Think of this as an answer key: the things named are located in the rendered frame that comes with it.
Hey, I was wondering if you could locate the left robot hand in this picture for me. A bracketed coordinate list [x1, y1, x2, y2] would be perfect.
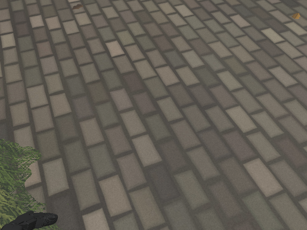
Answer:
[0, 211, 58, 230]

